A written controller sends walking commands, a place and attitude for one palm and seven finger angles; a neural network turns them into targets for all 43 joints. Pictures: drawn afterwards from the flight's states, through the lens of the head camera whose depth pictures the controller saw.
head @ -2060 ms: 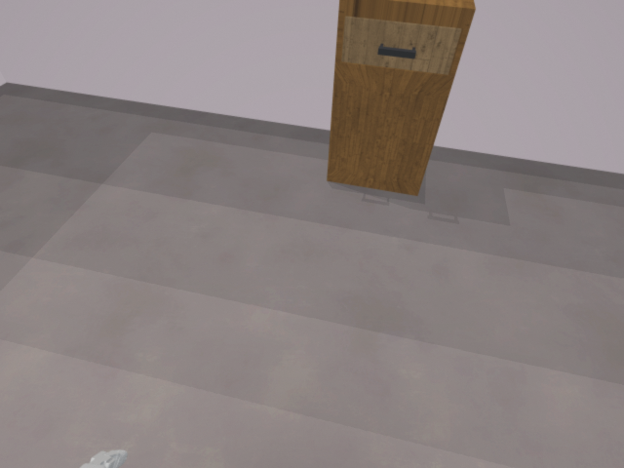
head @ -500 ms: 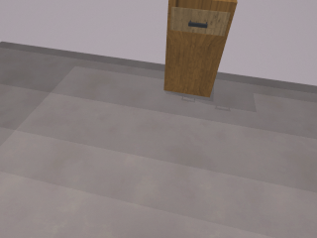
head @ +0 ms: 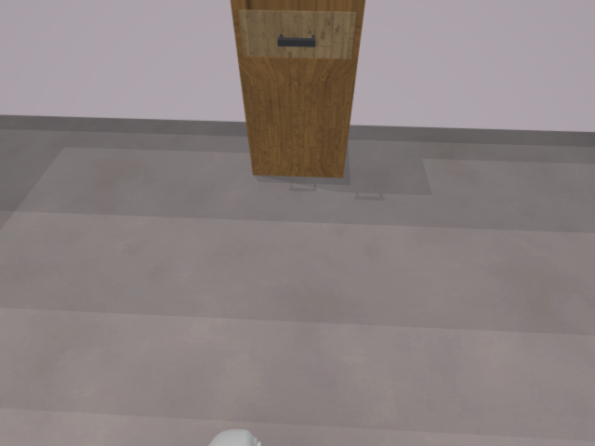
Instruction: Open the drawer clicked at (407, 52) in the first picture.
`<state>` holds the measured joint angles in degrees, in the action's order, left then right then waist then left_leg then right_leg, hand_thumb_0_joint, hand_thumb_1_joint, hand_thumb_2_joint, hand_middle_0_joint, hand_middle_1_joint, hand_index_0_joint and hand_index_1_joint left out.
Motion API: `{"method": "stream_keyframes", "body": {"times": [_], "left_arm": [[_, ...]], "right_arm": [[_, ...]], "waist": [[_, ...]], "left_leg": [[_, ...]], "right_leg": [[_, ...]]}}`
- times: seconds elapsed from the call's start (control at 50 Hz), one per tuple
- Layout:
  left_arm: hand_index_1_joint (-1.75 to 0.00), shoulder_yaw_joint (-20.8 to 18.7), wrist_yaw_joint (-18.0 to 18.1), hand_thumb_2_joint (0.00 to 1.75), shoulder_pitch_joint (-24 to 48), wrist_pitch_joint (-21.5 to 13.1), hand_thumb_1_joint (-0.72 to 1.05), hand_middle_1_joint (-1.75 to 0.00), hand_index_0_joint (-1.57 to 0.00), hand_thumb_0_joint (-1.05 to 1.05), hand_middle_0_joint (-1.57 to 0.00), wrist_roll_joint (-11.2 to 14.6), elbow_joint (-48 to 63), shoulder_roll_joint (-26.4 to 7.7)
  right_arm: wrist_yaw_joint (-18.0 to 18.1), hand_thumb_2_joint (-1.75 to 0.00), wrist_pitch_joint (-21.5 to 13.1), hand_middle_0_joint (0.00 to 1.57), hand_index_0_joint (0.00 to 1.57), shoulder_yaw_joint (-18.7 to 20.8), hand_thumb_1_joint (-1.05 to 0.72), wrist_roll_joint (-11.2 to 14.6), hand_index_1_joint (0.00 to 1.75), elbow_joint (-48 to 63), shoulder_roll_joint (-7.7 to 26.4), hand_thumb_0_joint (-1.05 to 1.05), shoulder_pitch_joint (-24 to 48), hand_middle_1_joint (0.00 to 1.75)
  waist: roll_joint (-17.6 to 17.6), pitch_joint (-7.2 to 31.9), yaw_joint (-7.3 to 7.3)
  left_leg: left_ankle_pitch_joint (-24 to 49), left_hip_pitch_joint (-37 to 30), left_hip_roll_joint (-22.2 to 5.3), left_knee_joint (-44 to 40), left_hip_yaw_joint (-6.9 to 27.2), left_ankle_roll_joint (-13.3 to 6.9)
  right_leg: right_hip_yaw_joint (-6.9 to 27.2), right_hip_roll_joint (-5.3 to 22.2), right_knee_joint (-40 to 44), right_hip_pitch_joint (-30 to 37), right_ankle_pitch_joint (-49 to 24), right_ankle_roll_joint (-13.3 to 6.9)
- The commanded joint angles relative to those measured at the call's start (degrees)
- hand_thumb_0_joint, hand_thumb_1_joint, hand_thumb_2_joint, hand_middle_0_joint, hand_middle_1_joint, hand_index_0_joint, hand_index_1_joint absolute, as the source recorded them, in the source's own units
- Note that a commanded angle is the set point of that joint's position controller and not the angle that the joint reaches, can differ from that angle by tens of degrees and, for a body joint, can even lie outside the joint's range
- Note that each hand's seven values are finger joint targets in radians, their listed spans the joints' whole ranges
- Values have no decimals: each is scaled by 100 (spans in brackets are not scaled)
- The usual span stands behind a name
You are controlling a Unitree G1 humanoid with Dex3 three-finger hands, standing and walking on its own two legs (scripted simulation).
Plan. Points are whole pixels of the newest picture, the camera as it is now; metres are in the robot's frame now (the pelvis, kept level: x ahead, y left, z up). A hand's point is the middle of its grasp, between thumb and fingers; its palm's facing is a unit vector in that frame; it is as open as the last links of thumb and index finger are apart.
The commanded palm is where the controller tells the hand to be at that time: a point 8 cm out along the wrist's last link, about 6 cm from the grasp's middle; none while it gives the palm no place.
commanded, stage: walk to a spot facing it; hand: left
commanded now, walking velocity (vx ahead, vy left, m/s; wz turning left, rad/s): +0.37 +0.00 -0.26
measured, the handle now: (296, 39) +1.41 +0.13 -0.08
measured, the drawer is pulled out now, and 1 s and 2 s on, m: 0.00 0.00 0.00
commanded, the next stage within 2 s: turn to face it in 1.12 s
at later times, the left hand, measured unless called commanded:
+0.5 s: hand (168, 370) +0.26 +0.26 -0.18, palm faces -0.11 -0.98 -0.17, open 7.4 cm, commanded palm none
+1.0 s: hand (283, 228) +0.60 +0.09 -0.18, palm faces -0.40 -0.90 -0.15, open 7.4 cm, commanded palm none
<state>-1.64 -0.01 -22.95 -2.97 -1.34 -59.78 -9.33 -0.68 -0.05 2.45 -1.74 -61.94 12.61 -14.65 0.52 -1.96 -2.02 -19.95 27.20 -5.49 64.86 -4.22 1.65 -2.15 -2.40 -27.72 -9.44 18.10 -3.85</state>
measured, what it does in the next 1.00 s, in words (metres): walks ahead, turning right: left foot, then right foot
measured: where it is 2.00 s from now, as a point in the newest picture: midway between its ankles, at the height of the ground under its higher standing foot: (336, 326)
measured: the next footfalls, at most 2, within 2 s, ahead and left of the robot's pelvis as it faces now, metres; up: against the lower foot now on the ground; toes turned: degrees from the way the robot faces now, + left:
left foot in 0.30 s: +0.30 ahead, +0.14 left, +0.00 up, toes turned +2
right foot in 0.94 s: +0.50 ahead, -0.13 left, +0.00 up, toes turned -30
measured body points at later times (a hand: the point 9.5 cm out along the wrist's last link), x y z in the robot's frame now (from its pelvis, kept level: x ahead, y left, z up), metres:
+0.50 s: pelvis +0.22 +0.08 +0.00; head +0.23 +0.10 +0.45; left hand +0.27 +0.31 -0.17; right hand +0.24 -0.17 -0.13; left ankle +0.26 +0.14 -0.74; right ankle +0.16 -0.05 -0.63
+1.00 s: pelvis +0.43 -0.02 -0.02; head +0.47 -0.02 +0.43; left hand +0.62 +0.14 -0.17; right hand +0.24 -0.15 -0.16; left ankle +0.30 +0.14 -0.65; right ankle +0.46 -0.11 -0.74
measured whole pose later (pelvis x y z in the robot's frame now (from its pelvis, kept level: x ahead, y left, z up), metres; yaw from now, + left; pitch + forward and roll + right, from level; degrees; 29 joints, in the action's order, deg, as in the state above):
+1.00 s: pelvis +0.43 -0.02 -0.02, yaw -23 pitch -1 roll +0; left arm -3.4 -1.0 -6.5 -2.9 -1.3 -55.8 -9.4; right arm 0.4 -1.7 1.8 -0.6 -66.4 5.1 -27.3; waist -0.7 -5.6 2.6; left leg -28.8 10.2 -8.2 65.9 -11.0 2.1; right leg -9.3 -0.1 -37.6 -22.9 13.7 -5.7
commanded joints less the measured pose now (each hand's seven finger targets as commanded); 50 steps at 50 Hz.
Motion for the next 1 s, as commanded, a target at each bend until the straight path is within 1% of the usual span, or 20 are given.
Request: {"method": "stream_keyframes", "body": {"times": [0.0,0.12,0.18,0.22,0.26,0.28,0.3,0.32,0.34,0.38,0.46,0.6,0.76,0.82,0.86,0.88,0.9,0.92,0.94,0.98], "left_arm": [[-30,-194,76,90,-469,-162,90,-30,-20,0,-20,8,50,-914],[-30,-171,146,90,-787,-194,90,-30,-20,0,-20,-11,-197,-774],[-30,-168,180,90,-711,-161,90,-30,-20,0,-20,-19,-226,-763],[-30,-225,183,90,-514,-158,90,-30,-20,0,-20,-29,-217,-897],[-30,-261,164,90,-380,-160,90,-30,-20,0,-20,27,-160,-893],[-30,-263,112,90,-644,-142,90,-30,-20,0,-20,87,-106,-627],[-30,-206,50,90,-820,-143,90,-30,-20,0,-20,122,-4,-360],[-30,-196,67,90,-442,-132,90,-30,-20,0,-20,69,143,-482],[-30,-208,71,90,-187,-89,90,-30,-20,0,-20,38,111,-473],[-30,-249,-45,90,161,3,90,-30,-20,0,-20,-34,121,-352],[-30,-269,-93,90,-74,262,90,-30,-20,0,-20,-81,87,-105],[-30,-309,-192,90,971,376,90,-30,-20,0,-20,-86,497,-243],[-30,-207,-250,90,2334,286,90,-30,-20,0,-20,-45,896,-131],[-30,-207,-216,90,2097,220,90,-30,-20,0,-20,-43,858,-210],[-30,-269,-184,90,1198,130,90,-30,-20,0,-20,-71,604,-376],[-30,-344,-165,90,343,66,90,-30,-20,0,-20,-90,340,-582],[-30,-490,-106,90,-351,-10,90,-30,-20,0,-20,-104,150,-1165],[-30,-616,-3,90,-841,-23,90,-30,-20,0,-20,3,56,-1697],[-30,-629,58,90,-634,32,90,-30,-20,0,-20,109,74,-1764],[-30,-465,66,90,203,20,90,-30,-20,0,-20,108,230,-1230]], "right_arm": [[-32,-90,-187,20,20,104,-90,39,30,683,277,0,583,30],[-111,-90,-251,20,20,79,-90,67,30,973,101,0,1201,30],[-125,-90,-314,20,20,40,-90,91,30,1086,31,0,1457,30],[-79,-90,-361,20,20,98,-90,91,30,956,128,0,975,30],[38,-90,-409,20,20,189,-90,39,30,475,469,0,-538,30],[107,-90,-427,20,20,332,-90,-35,30,289,1039,0,-1280,30],[113,-90,-418,20,20,417,-90,-35,30,217,1461,0,-1719,30],[130,-90,-347,20,20,358,-90,53,30,309,1331,0,-1369,30],[147,-90,-377,20,20,291,-90,41,30,363,918,0,-866,30],[154,-90,-457,20,20,110,-90,36,30,471,296,0,-349,30],[194,-90,-585,20,20,92,-90,57,30,346,35,0,-411,30],[240,-90,-619,20,20,88,-90,91,30,148,190,0,-982,30],[251,-90,-527,20,20,70,-90,7,30,-199,250,0,-1780,30],[248,-90,-487,20,20,101,-90,8,30,-237,359,0,-1810,30],[244,-90,-470,20,20,120,-90,36,30,-164,528,0,-1610,30],[215,-90,-464,20,20,142,-90,78,30,-76,624,0,-1366,30],[134,-90,-468,20,20,115,-90,161,30,60,407,0,-1434,30],[148,-90,-500,20,20,51,-90,215,30,304,30,0,-1397,30],[188,-90,-477,20,20,95,-90,197,30,432,158,0,-812,30],[158,-90,-410,20,20,125,-90,147,30,473,4,0,-439,30]], "waist": [[-363,-294,112],[-707,-339,-57],[-849,-488,-97],[-807,-303,157],[-453,441,778],[644,1162,963],[1868,1490,887],[1218,998,772],[913,486,607],[457,-381,330],[457,-239,8],[418,-469,174],[507,-803,633],[609,-523,476],[707,117,67],[646,606,-397],[-266,1352,-642],[-1280,1916,-619],[-651,1606,-609],[-105,439,-216]], "left_leg": [[684,1153,-208,-243,127,129],[1082,1346,-120,-1409,-101,102],[1037,546,-2,-2354,-173,-38],[884,-378,198,-2799,-271,-161],[1284,-2387,282,-3400,-158,-298],[1123,-3785,-859,-3562,1215,-611],[870,-4218,-2275,-4615,3223,-1128],[113,-3510,-2353,-5034,3465,-1278],[-464,-2757,-2138,-5338,2987,-1039],[-97,-1493,-1666,-5447,1821,-829],[908,-1140,-1258,-5498,386,-668],[1928,-2285,-1226,-5531,-238,-624],[3067,-3077,-1402,-5282,-803,-805],[4994,-3373,-1465,-4518,-1109,-744],[6226,-3327,-1363,-3255,-1300,-592],[5817,-2784,-1212,-2110,-1491,-398],[3724,-1128,-885,-465,-1503,-169],[-1179,646,181,1529,-1013,154],[-1186,1042,51,2012,-62,-23],[-225,1029,-428,1710,210,-13]], "right_leg": [[1682,1532,1584,372,-1582,-716],[1269,1319,1449,1006,-2614,-592],[1236,1336,1352,716,-2996,-487],[1162,1351,839,568,-3604,-451],[876,939,-870,-8,-3712,-215],[509,416,-2356,-1048,-1962,-9],[141,-184,-4276,-2102,1340,144],[564,201,-4814,-2332,1264,52],[581,413,-5092,-2490,733,91],[496,781,-4882,-2369,14,154],[357,874,-4454,-2172,-559,313],[131,986,-3566,-3376,-1261,506],[-521,777,-1523,-3053,-923,296],[-812,428,-1088,-2373,-393,48],[-1026,56,-695,-1115,-253,-150],[-1013,26,-284,149,-793,-240],[335,1134,-137,2041,-1185,-656],[3274,2767,297,3163,-2635,-1488],[3153,2772,683,2833,-2877,-1626],[2082,2341,959,1066,-2273,-1117]]}}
